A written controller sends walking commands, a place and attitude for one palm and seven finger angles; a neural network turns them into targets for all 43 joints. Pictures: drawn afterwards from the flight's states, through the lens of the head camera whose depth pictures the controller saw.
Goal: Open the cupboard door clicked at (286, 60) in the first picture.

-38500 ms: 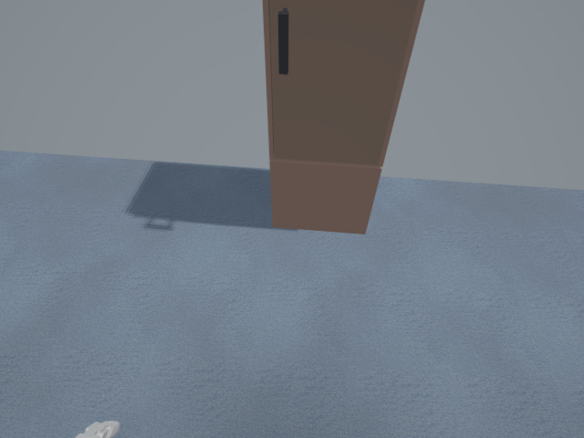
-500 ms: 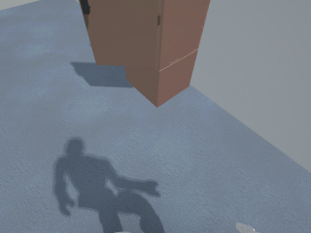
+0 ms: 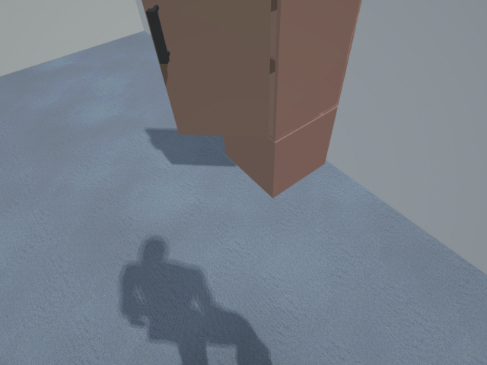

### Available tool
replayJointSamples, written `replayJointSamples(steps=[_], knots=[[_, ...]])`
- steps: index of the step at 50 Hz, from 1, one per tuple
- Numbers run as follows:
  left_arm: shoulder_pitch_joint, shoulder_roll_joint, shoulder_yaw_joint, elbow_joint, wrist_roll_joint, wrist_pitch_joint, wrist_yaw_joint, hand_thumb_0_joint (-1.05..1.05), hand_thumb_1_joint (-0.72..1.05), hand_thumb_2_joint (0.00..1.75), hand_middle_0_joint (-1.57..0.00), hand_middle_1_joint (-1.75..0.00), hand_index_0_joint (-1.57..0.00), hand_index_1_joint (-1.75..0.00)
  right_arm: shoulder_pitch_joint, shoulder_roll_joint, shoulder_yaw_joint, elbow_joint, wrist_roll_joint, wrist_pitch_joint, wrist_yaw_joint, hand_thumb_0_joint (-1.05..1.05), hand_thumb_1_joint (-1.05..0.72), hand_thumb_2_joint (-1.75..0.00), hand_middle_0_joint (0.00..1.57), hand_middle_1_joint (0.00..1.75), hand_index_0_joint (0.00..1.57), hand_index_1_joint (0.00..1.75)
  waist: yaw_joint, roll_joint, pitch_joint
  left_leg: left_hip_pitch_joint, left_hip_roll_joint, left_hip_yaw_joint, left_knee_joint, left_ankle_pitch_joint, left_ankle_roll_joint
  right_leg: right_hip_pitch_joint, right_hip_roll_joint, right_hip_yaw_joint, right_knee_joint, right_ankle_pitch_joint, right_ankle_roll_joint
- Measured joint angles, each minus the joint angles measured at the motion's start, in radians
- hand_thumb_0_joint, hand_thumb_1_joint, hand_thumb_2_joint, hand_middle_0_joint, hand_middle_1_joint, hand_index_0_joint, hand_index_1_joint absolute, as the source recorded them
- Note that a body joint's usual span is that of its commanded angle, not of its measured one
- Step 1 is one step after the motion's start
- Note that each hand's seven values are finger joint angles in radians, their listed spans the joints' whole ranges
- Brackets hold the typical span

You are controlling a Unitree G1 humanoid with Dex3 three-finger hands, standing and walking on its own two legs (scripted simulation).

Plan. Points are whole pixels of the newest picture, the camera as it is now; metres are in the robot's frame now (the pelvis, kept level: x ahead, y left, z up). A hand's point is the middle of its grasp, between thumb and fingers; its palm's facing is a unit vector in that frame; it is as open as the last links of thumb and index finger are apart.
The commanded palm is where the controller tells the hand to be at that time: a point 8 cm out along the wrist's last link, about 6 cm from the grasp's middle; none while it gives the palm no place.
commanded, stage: take the last steps up to it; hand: left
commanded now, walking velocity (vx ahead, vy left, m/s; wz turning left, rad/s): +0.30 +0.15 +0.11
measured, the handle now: (160, 34) +1.01 +0.32 +0.09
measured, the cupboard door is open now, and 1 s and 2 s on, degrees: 47 47 47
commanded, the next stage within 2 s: come to a stop and stand still in 1.00 s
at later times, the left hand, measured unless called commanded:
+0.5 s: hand out of the picture +0.11 +0.28 -0.18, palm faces +0.14 -0.98 -0.16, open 7.4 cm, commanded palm none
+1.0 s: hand (153, 225) +0.46 +0.27 -0.16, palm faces -0.02 -0.98 -0.18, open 7.4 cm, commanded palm none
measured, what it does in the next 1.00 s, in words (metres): walks ahead: left foot, then right foot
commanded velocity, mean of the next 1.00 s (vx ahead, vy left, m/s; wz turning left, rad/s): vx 0.27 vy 0.06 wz -0.05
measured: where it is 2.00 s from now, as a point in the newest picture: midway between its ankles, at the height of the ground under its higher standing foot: (236, 322)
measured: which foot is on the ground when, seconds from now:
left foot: up 0.00-0.36, down 0.38-0.88, up 0.90-1.00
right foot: down 0.00-0.38, up 0.40-0.86, down 0.88-1.00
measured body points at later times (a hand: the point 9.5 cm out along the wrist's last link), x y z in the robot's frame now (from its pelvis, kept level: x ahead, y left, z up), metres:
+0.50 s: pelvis +0.18 +0.11 +0.00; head +0.22 +0.13 +0.44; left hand +0.11 +0.33 -0.17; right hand +0.28 -0.11 -0.15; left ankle +0.21 +0.20 -0.73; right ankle +0.07 -0.03 -0.64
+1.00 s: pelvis +0.35 +0.11 +0.00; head +0.39 +0.09 +0.45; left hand +0.46 +0.32 -0.14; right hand +0.28 -0.11 -0.16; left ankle +0.27 +0.22 -0.66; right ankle +0.38 +0.01 -0.73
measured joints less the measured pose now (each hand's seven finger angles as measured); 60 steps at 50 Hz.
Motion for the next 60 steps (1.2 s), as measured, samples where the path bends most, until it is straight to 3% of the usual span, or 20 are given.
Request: replayJointSamples(steps=[3, 6, 11, 16, 18, 19, 21, 24, 27, 34, 42, 45, 48, 50, 52, 55, 58, 60], knots=[[0.049, -0.004, 0.008, 0.028, -0.006, -0.005, 0.018, 0.0, 0.92, 0.9, -0.2, -0.3, -0.2, -0.3, -0.022, 0.0, -0.009, 0.002, -0.004, 0.008, 0.01, 0.01, -0.91, -0.9, 0.2, 0.3, 0.2, 0.3, -0.001, -0.015, -0.007, -0.119, 0.043, 0.008, 0.147, 0.127, -0.027, 0.066, -0.008, -0.005, -0.098, 0.022, 0.009], [0.091, 0.001, 0.006, 0.067, -0.007, -0.013, 0.017, 0.0, 0.93, 0.9, -0.2, -0.3, -0.2, -0.3, -0.047, 0.005, -0.012, -0.011, -0.002, 0.001, 0.017, 0.01, -0.91, -0.9, 0.2, 0.3, 0.2, 0.3, -0.005, -0.033, -0.006, -0.197, 0.091, 0.003, 0.137, 0.22, -0.055, 0.13, -0.018, -0.018, -0.197, 0.048, 0.02], [0.151, -0.012, -0.006, 0.119, -0.003, -0.025, 0.012, 0.0, 0.92, 0.9, -0.2, -0.3, -0.2, -0.3, -0.094, 0.006, -0.012, -0.021, 0.002, -0.004, 0.026, 0.0, -0.91, -0.9, 0.19, 0.3, 0.19, 0.3, 0.018, -0.045, 0.005, -0.242, 0.132, 0.024, -0.014, 0.267, -0.074, 0.212, -0.047, -0.046, -0.272, 0.039, 0.054], [0.2, -0.02, -0.009, 0.16, 0.006, -0.017, 0.011, 0.01, 0.91, 0.9, -0.2, -0.3, -0.2, -0.3, -0.159, 0.013, 0.0, -0.037, 0.005, -0.018, 0.036, 0.0, -0.91, -0.9, 0.19, 0.3, 0.19, 0.3, 0.056, -0.058, 0.021, -0.175, 0.119, 0.081, -0.257, 0.242, -0.054, 0.261, -0.086, -0.068, -0.245, -0.034, 0.111], [0.223, -0.018, -0.006, 0.174, 0.005, -0.007, 0.01, 0.01, 0.91, 0.9, -0.2, -0.3, -0.2, -0.3, -0.181, 0.018, 0.005, -0.055, 0.004, -0.039, 0.036, 0.0, -0.91, -0.9, 0.19, 0.3, 0.19, 0.3, 0.064, -0.068, 0.022, -0.107, 0.098, 0.102, -0.364, 0.233, -0.037, 0.257, -0.11, -0.062, -0.174, -0.093, 0.132], [0.232, -0.018, -0.005, 0.181, 0.002, 0.0, 0.009, 0.01, 0.9, 0.9, -0.2, -0.3, -0.2, -0.3, -0.19, 0.019, 0.007, -0.066, 0.001, -0.056, 0.032, 0.0, -0.91, -0.9, 0.19, 0.3, 0.19, 0.3, 0.059, -0.068, 0.022, -0.09, 0.092, 0.107, -0.382, 0.267, -0.012, 0.231, -0.123, -0.056, -0.089, -0.134, 0.121], [0.207, -0.004, -0.003, 0.192, -0.005, 0.026, 0.008, 0.01, 0.9, 0.9, -0.2, -0.3, -0.2, -0.3, -0.21, 0.038, 0.007, -0.081, -0.002, -0.079, 0.014, 0.0, -0.91, -0.9, 0.19, 0.3, 0.19, 0.3, 0.05, -0.088, 0.042, -0.098, 0.075, 0.12, -0.302, 0.224, 0.02, 0.118, -0.12, 0.028, 0.212, -0.214, 0.07], [0.149, 0.016, 0.006, 0.182, -0.009, 0.041, 0.013, 0.01, 0.91, 0.9, -0.2, -0.3, -0.2, -0.3, -0.203, 0.066, 0.018, -0.089, -0.003, -0.092, -0.007, 0.0, -0.9, -0.9, 0.2, 0.3, 0.2, 0.3, 0.05, -0.102, 0.043, -0.031, 0.063, 0.148, -0.337, 0.181, 0.026, -0.073, -0.072, 0.089, 0.573, -0.156, 0.021], [0.081, 0.028, 0.015, 0.143, -0.004, 0.037, 0.011, 0.01, 0.91, 0.9, -0.2, -0.3, -0.19, -0.3, -0.173, 0.076, 0.009, -0.089, 0.005, -0.108, -0.03, -0.01, -0.93, -0.9, 0.2, 0.3, 0.2, 0.3, 0.043, -0.102, 0.032, 0.056, 0.044, 0.174, -0.439, 0.198, 0.036, -0.206, -0.051, 0.078, 0.644, -0.069, 0.014], [-0.051, 0.03, 0.02, 0.049, 0.001, 0.034, 0.0, 0.01, 0.91, 0.9, -0.2, -0.3, -0.19, -0.3, -0.068, 0.049, 0.011, -0.04, -0.002, -0.107, -0.03, -0.01, -0.93, -0.9, 0.2, 0.3, 0.2, 0.3, 0.016, -0.08, -0.004, 0.22, 0.008, 0.207, -0.616, 0.207, 0.049, -0.305, -0.043, 0.056, 0.392, 0.068, 0.023], [-0.123, 0.022, 0.006, 0.004, -0.001, 0.032, -0.007, 0.0, 0.91, 0.9, -0.2, -0.3, -0.19, -0.3, 0.054, 0.061, 0.025, 0.035, -0.011, -0.081, -0.022, 0.0, -0.91, -0.9, 0.2, 0.3, 0.2, 0.3, -0.033, -0.05, 0.001, 0.326, 0.02, 0.227, -0.595, 0.093, 0.016, -0.188, -0.017, 0.045, 0.074, 0.082, -0.005], [-0.121, 0.017, 0.002, 0.002, 0.001, 0.002, -0.006, 0.0, 0.91, 0.9, -0.2, -0.3, -0.19, -0.3, 0.082, 0.069, 0.03, 0.066, 0.001, -0.069, -0.017, 0.0, -0.91, -0.9, 0.2, 0.3, 0.2, 0.3, -0.035, -0.03, 0.015, 0.285, 0.071, 0.216, -0.404, -0.008, -0.005, -0.117, 0.019, 0.023, 0.016, 0.095, -0.029], [-0.096, 0.003, -0.005, 0.013, -0.01, -0.019, 0.004, 0.0, 0.91, 0.9, -0.2, -0.3, -0.19, -0.3, 0.054, 0.072, 0.026, 0.076, 0.012, -0.045, -0.013, 0.0, -0.91, -0.9, 0.2, 0.3, 0.2, 0.3, -0.032, -0.03, 0.041, 0.108, 0.076, 0.111, 0.008, -0.063, -0.016, -0.072, 0.028, 0.011, 0.015, 0.047, -0.033], [-0.064, -0.009, -0.004, 0.029, -0.017, -0.016, 0.014, 0.0, 0.91, 0.9, -0.2, -0.3, -0.2, -0.3, 0.023, 0.069, 0.02, 0.066, 0.012, -0.037, -0.014, 0.0, -0.91, -0.9, 0.2, 0.3, 0.2, 0.3, -0.026, -0.031, 0.045, 0.008, 0.086, 0.073, 0.117, -0.013, -0.027, -0.027, 0.036, 0.01, -0.047, 0.062, -0.022], [-0.037, 0.002, 0.02, 0.039, -0.026, -0.021, 0.032, -0.02, 0.94, 0.9, -0.21, -0.3, -0.2, -0.3, -0.01, 0.07, 0.016, 0.048, 0.01, -0.036, -0.015, 0.01, -0.91, -0.9, 0.2, 0.3, 0.2, 0.3, -0.019, -0.033, 0.041, -0.062, 0.106, 0.049, 0.097, 0.039, -0.04, 0.014, 0.045, 0.005, -0.116, 0.082, -0.022], [0.001, 0.027, 0.019, 0.072, -0.014, -0.015, 0.028, -0.02, 0.96, 0.9, -0.21, -0.3, -0.2, -0.3, -0.056, 0.071, 0.013, 0.021, 0.008, -0.042, -0.014, 0.0, -0.91, -0.9, 0.2, 0.3, 0.2, 0.3, -0.013, -0.046, 0.028, -0.105, 0.126, 0.046, -0.052, 0.088, -0.058, 0.062, 0.046, 0.003, -0.182, 0.093, -0.016], [0.036, 0.031, 0.013, 0.108, -0.009, -0.007, 0.022, -0.02, 0.95, 0.9, -0.2, -0.3, -0.2, -0.3, -0.096, 0.062, 0.013, 0.007, 0.006, -0.05, -0.02, 0.01, -0.92, -0.9, 0.2, 0.3, 0.2, 0.3, 0.005, -0.054, 0.02, -0.082, 0.12, 0.051, -0.234, 0.133, -0.068, 0.097, 0.039, 0.008, -0.192, 0.071, 0.003], [0.061, 0.024, 0.003, 0.13, -0.013, 0.003, 0.024, -0.01, 0.94, 0.9, -0.2, -0.3, -0.2, -0.3, -0.115, 0.047, 0.017, 0.002, 0.007, -0.058, -0.021, 0.01, -0.92, -0.9, 0.2, 0.3, 0.2, 0.3, 0.017, -0.049, 0.014, -0.031, 0.109, 0.051, -0.375, 0.244, -0.072, 0.11, 0.038, 0.011, -0.158, 0.035, 0.021]])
